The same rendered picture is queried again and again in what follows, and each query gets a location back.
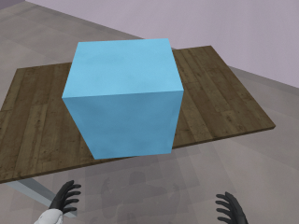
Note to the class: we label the robot left forearm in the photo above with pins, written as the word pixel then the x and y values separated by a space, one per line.
pixel 51 216

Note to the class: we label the table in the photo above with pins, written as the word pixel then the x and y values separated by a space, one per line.
pixel 38 135

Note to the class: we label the robot right hand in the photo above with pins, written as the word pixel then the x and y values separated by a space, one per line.
pixel 236 214

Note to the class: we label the carton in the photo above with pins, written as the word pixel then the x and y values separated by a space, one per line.
pixel 125 96

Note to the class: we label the robot left hand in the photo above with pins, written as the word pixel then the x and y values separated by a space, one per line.
pixel 60 200

